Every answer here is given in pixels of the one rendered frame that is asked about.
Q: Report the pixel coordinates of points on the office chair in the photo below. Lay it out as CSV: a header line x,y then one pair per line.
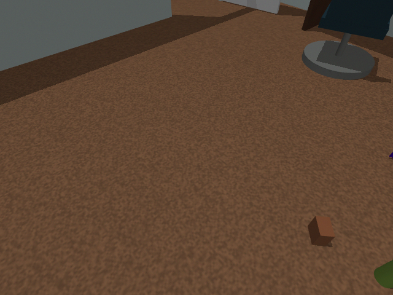
x,y
340,60

